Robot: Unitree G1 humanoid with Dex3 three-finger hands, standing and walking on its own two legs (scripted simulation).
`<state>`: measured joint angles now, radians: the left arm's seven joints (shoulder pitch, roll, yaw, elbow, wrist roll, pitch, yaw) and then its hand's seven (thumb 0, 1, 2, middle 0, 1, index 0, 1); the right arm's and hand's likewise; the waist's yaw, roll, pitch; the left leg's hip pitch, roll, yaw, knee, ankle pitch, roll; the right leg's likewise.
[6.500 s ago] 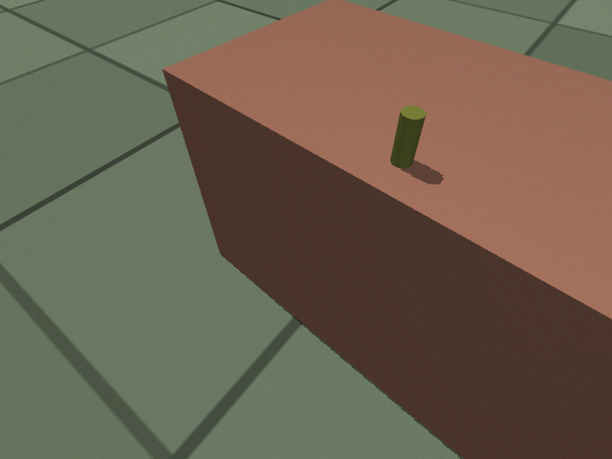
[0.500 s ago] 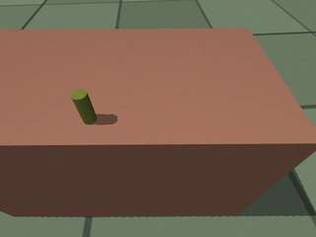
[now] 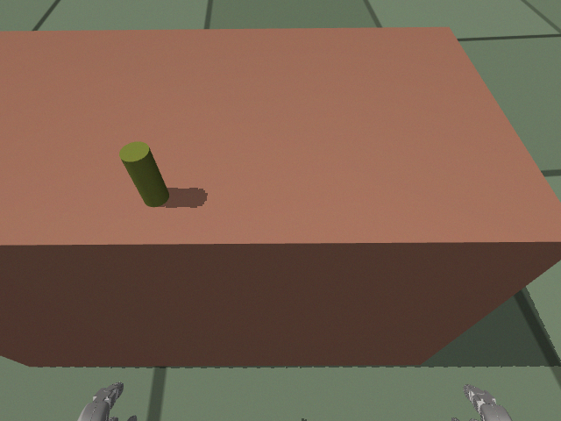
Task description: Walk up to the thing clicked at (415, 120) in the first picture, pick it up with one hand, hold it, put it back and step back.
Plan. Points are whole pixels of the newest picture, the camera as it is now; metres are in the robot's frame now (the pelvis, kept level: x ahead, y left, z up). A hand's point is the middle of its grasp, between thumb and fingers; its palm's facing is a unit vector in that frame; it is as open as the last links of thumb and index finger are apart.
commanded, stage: rise first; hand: left
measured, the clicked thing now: (146, 176) +0.45 +0.23 +0.08
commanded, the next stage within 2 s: go down in 1.74 s
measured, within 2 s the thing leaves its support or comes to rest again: neither
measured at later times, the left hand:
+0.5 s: hand (88, 360) +0.20 +0.27 -0.01, palm faces +0.32 -0.87 -0.38, open 17.1 cm
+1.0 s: hand (30, 346) +0.19 +0.28 +0.10, palm faces +0.40 -0.80 -0.45, open 17.6 cm
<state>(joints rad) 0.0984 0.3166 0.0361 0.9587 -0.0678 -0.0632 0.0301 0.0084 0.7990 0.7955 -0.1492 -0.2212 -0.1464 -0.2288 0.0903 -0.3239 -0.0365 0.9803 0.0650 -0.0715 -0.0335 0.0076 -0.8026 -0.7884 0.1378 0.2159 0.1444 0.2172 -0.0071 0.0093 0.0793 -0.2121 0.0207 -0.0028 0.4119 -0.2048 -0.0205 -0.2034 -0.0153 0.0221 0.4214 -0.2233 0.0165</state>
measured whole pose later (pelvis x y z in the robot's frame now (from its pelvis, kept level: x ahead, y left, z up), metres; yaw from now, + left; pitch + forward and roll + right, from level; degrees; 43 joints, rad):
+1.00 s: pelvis +0.01 +0.00 +0.00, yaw +2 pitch -3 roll +0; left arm 0.44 0.35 0.33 -0.12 -0.05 -0.22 0.03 -0.01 -0.56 0.01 -0.05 -0.05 -0.05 -0.05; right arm 0.24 -0.24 -0.17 0.65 0.01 -0.08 -0.05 -0.01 0.49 -0.02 0.05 0.05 0.06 0.05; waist 0.06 0.06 0.05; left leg -0.13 0.01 -0.03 0.40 -0.22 -0.02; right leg -0.12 -0.02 -0.01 0.43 -0.25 0.01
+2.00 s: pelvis +0.00 +0.00 +0.00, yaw +2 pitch -3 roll +0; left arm 0.33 0.39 0.50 -0.19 -0.07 -0.41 -0.02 -0.01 -0.59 0.07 -0.06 -0.07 -0.05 -0.08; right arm 0.26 -0.22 -0.19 0.62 0.01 -0.11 -0.03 -0.01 0.49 -0.05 0.05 0.05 0.06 0.05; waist 0.06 0.05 0.03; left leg -0.18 0.01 -0.03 0.46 -0.23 -0.02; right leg -0.16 -0.03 -0.01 0.48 -0.27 0.02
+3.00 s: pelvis +0.00 +0.01 -0.01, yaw +2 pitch +2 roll +0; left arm -0.35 0.68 0.63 0.60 -0.21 -0.09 -0.47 -0.01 -0.51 0.10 -0.03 -0.03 -0.03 -0.05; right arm 0.21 -0.23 -0.04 0.73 0.01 -0.19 -0.13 -0.01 0.52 -0.05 0.05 0.05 0.06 0.05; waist 0.01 0.03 -0.06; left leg -0.31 0.00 -0.03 0.52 -0.25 0.00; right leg -0.27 -0.03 -0.01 0.50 -0.26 0.03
